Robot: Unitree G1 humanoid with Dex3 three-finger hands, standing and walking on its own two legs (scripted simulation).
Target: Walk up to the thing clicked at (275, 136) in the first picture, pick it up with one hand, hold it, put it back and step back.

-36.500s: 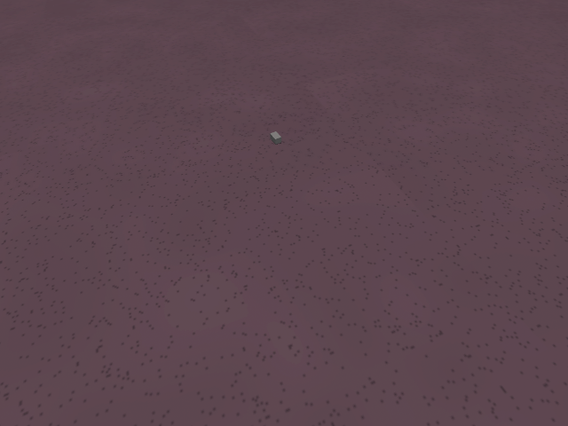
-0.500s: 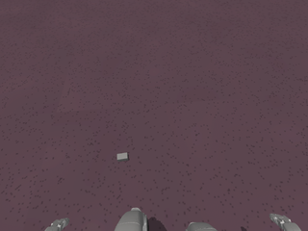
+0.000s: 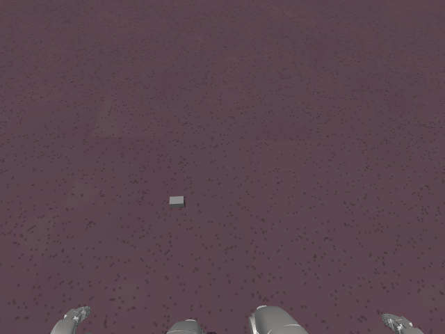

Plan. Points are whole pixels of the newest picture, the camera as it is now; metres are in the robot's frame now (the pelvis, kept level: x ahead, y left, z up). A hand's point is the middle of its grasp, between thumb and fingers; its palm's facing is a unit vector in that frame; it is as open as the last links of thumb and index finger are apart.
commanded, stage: step back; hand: left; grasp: from above
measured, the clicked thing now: (176, 201) +0.72 +0.26 -0.75
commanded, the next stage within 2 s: stand in 2.00 s
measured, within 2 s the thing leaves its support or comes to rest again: neither
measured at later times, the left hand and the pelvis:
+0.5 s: hand out of the picture -0.05 +0.25 -0.15, palm faces +0.05 -0.91 -0.41, open 7.4 cm; pelvis -0.17 -0.03 -0.02, yaw +4 degrees
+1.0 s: hand out of the picture -0.28 +0.21 -0.14, palm faces +0.04 -0.90 -0.44, open 7.4 cm; pelvis -0.34 -0.06 +0.00, yaw +2 degrees
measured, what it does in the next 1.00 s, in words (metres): walks backwards: right foot, then left foot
